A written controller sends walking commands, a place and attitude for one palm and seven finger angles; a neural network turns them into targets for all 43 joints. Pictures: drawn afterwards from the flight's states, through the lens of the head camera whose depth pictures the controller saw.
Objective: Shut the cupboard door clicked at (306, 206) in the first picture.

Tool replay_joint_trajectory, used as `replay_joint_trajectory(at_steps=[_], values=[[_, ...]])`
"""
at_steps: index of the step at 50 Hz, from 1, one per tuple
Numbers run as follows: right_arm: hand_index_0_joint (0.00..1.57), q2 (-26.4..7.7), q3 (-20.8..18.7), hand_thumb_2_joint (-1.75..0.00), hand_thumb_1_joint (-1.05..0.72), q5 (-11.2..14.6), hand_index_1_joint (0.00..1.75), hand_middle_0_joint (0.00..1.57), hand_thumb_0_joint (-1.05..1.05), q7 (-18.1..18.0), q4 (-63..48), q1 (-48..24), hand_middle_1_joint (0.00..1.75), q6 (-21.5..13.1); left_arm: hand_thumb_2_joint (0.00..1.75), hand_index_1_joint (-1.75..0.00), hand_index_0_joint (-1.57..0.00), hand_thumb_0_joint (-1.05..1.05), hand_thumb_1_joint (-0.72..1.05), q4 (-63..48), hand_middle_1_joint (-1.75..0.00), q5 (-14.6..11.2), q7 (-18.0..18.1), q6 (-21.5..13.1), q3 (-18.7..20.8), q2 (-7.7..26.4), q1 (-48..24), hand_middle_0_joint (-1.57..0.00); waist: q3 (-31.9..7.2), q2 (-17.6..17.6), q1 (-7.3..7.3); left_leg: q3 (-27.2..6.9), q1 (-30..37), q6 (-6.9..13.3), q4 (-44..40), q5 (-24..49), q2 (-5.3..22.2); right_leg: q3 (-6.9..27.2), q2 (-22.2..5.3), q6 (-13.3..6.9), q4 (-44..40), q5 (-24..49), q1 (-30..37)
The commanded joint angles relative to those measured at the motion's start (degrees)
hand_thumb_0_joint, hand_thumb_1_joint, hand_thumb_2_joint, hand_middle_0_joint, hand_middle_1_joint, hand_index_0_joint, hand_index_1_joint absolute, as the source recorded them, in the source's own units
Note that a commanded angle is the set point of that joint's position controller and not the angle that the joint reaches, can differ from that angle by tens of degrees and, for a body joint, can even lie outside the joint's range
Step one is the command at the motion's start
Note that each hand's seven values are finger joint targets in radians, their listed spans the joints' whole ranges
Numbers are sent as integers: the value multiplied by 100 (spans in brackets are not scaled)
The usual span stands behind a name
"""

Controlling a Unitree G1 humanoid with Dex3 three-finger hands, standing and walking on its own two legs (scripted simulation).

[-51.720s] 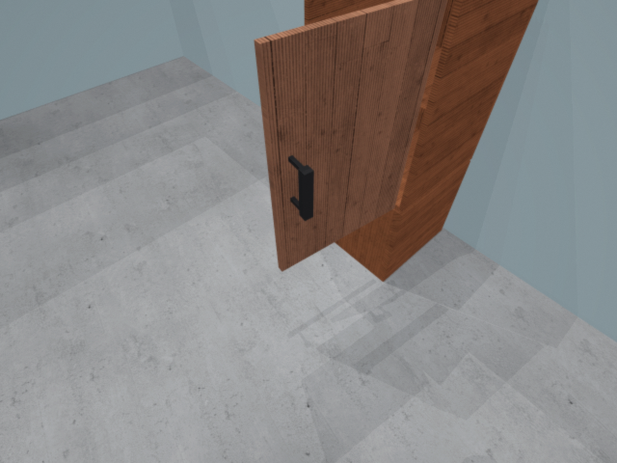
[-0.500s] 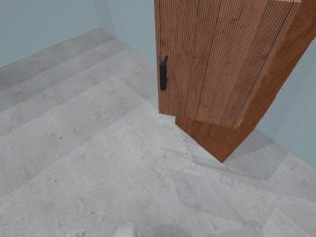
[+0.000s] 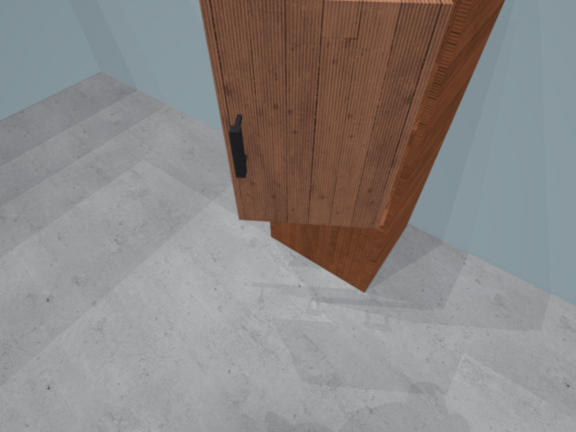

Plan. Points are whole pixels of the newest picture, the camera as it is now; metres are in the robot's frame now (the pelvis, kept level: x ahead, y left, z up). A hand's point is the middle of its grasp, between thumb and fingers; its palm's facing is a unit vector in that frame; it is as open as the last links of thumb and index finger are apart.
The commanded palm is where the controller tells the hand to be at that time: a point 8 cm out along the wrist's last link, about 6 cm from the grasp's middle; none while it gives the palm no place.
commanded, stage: take the last steps up to it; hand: left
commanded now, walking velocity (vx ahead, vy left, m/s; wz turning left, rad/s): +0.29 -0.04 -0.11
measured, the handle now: (240, 146) +0.68 +0.14 -0.03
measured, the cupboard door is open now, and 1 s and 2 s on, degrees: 31 31 31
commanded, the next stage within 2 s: come to a stop and stand still in 0.52 s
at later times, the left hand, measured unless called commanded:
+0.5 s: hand (174, 422) +0.16 +0.20 -0.16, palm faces -0.04 -0.99 -0.14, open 7.4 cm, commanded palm none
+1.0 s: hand (207, 335) +0.30 +0.17 -0.17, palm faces -0.01 -0.98 -0.19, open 7.3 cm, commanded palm none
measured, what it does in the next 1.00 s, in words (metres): walks ahead: left foot, then right foot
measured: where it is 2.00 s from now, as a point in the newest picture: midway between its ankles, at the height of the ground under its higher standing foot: outside the picture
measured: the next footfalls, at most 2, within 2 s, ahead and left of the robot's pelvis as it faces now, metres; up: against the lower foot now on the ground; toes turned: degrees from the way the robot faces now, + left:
left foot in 0.30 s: +0.15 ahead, +0.12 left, +0.00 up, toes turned +6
right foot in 0.68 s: +0.28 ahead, -0.13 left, +0.00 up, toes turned -8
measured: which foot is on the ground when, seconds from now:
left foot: up 0.00-0.28, down 0.30-0.68, up 0.70-1.00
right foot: down 0.00-0.30, up 0.32-0.66, down 0.68-1.00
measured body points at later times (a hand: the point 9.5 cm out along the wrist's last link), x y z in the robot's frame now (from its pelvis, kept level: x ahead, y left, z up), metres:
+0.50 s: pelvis +0.13 +0.02 +0.02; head +0.15 +0.04 +0.46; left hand +0.16 +0.25 -0.15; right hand +0.11 -0.21 -0.13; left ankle +0.11 +0.11 -0.73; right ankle +0.11 -0.12 -0.67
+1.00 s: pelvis +0.21 +0.00 +0.00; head +0.24 +0.01 +0.45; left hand +0.30 +0.22 -0.15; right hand +0.25 -0.24 -0.14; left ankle +0.22 +0.09 -0.72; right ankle +0.24 -0.13 -0.73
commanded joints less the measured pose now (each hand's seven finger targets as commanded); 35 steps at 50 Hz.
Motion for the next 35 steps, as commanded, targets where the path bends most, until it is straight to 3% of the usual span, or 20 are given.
replay_joint_trajectory(at_steps=[1, 3, 5, 10, 12, 13, 14, 15, 16, 17, 19, 21, 23, 24, 29, 31, 32, 33, 34, 35], values=[[20, -672, -183, -90, -90, 4, 30, 20, 0, 22, -695, -890, 30, -158, 90, -30, -20, 0, 90, 58, -30, -10, 126, -231, 319, 1150, 1018, -20, 205, -1664, 572, -648, -2589, -6, 2379, -1088, -199, 2905, -1921, -1305, -2191, -964, 1126], [20, -719, -211, -90, -90, -4, 30, 20, 0, 73, -488, -645, 30, -220, 90, -30, -20, 0, 90, 42, -30, -29, 160, -315, 195, 773, 611, -20, 334, -1315, 247, -755, -2435, -39, 2570, -432, -2, 2049, -1604, -1234, -1973, -271, 905], [20, -519, -180, -90, -90, -10, 30, 20, 0, 141, -356, -404, 30, -238, 90, -30, -20, 0, 90, 46, -30, -14, 150, -395, 163, 689, 471, -20, 142, -970, 81, -501, -1799, -90, 2116, -94, -10, 1297, -1334, -1078, -1860, 365, 624], [20, -293, -141, -90, -90, 18, 30, 20, 0, 187, -361, -361, 30, -323, 90, -30, -20, 0, 90, 314, -30, -3, 122, -472, 173, 752, 694, -20, 203, -845, 86, -254, -1012, -51, 539, 167, -139, 1138, -1300, -1051, -1791, 552, 417], [20, -323, -122, -90, -90, 11, 30, 20, 0, 149, -217, -13, 30, -398, 90, -30, -20, 0, 90, 421, -30, -45, 113, -461, 175, 712, 646, -20, 117, -711, -93, -97, -163, -39, -297, 721, -275, 961, -1099, -863, -1419, 487, 182], [20, -408, -134, -90, -90, 4, 30, 20, 0, 118, -66, 354, 30, -458, 90, -30, -20, 0, 90, 443, -30, -74, 112, -441, 160, 616, 635, -20, -14, -425, -239, -114, 651, -28, -795, 965, -314, 810, -911, -725, -967, 376, -220], [20, -749, -216, -90, -90, -30, 30, 20, 0, 73, 110, 845, 30, -508, 90, -30, -20, 0, 90, 431, -30, -65, 80, -410, 128, 356, 746, -20, -185, 536, -375, -1042, 1492, 174, -1194, 610, 238, 524, -448, -501, 117, -47, -943], [20, -1342, -325, -90, -90, -129, 30, 20, 0, 9, 209, 1452, 30, -515, 90, -30, -20, 0, 90, 311, -30, -108, 46, -394, 56, 75, 877, -20, -405, 1796, -531, -2798, 2078, 764, -1938, -115, 1621, -248, 153, -212, 1652, -918, -1863], [20, -1425, -331, -90, -90, -113, 30, 20, 0, -49, 245, 1674, 30, -465, 90, -30, -20, 0, 90, 145, -30, -34, 48, -382, 44, 240, 499, -20, -316, 1544, -656, -3546, 1818, 1085, -2454, -608, 2066, 49, 194, -202, 2768, -1332, -2242], [20, -1288, -283, -90, -90, -89, 30, 20, 0, -91, 233, 1493, 30, -455, 90, -30, -20, 0, 90, 135, -30, 2, 45, -375, 66, 248, 229, -20, 2, 1282, -567, -3345, 1383, 1121, -2497, -375, 2031, 306, -107, -217, 3466, -928, -2501], [20, -783, -126, -90, -90, -55, 30, 20, 0, -103, 85, 925, 30, -526, 90, -30, -20, 0, 90, 222, -30, -2, -24, -404, 66, 213, 165, -20, 278, 557, -272, -2464, 766, 1090, -2482, 715, 1684, 320, -430, -119, 3463, -286, -2272], [20, -687, -85, -90, -90, -48, 30, 20, 0, -124, 140, 720, 30, -582, 90, -30, -20, 0, 90, 332, -30, -19, -38, -351, 29, -13, 386, -20, -19, 488, -61, -1443, 1065, 991, -2237, 2228, 1345, 171, -421, -2, 2828, -15, -1954], [20, -632, -76, -90, -90, -29, 30, 20, 0, -116, 240, 762, 30, -569, 90, -30, -20, 0, 90, 375, -30, -32, -24, -311, -9, -112, 365, -20, -123, 618, -57, -858, 1013, 942, -2100, 2869, 1134, -36, -370, 30, 2131, 203, -1520], [20, -579, -69, -90, -90, -27, 30, 20, 0, -112, 283, 784, 30, -565, 90, -30, -20, 0, 90, 336, -30, -40, -18, -320, -24, -135, 269, -20, -45, 562, -76, -766, 952, 941, -2045, 3101, 1084, -130, -325, 14, 1736, 251, -1358], [20, -532, -145, -90, -90, -19, 30, 20, 0, -72, 436, 748, 30, -439, 90, -30, -20, 0, 90, 283, -30, -15, 4, -294, -11, -106, 62, -20, 348, 675, -48, -673, 442, 892, -1975, 2024, 1049, -454, -172, 10, 763, 662, -686], [20, -524, -158, -90, -90, -2, 30, 20, 0, -61, 455, 602, 30, -395, 90, -30, -20, 0, 90, 394, -30, -12, 17, -312, 33, -38, 428, -20, 231, 509, 190, -518, 227, 715, -1541, 1664, 863, -562, -42, -5, 105, 1146, 82], [20, -402, -120, -90, -90, 41, 30, 20, 0, -53, 474, 611, 30, -392, 90, -30, -20, 0, 90, 489, -30, -10, 55, -359, 61, 117, 697, -20, 169, 120, 336, -315, -38, 520, -1027, 1661, 559, -328, -139, -39, -327, 1523, 704], [20, -168, -71, -90, -90, 94, 30, 20, 0, -34, 455, 674, 30, -404, 90, -30, -20, 0, 90, 610, -30, -5, 130, -432, 105, 413, 1094, -20, -176, -556, 470, -62, -620, 251, -282, 1175, 132, 625, -875, -278, -505, 2550, 1522], [20, 51, -21, -90, -90, 127, 30, 20, 0, -27, 397, 780, 30, -358, 90, -30, -20, 0, 90, 719, -30, -29, 207, -459, 126, 737, 1272, -20, -222, -1234, 406, 121, -839, 16, 460, -520, -384, 1451, -1853, -726, -969, 3931, 1592], [20, 85, -16, -90, -90, 161, 30, 20, 0, -83, 407, 780, 30, -268, 90, -30, -20, 0, 90, 707, -30, -63, 237, -473, 76, 746, 1138, -20, -468, -1117, 307, -243, -456, -25, 1020, -1490, -279, 1533, -2172, -1088, -1055, 4947, 1226]])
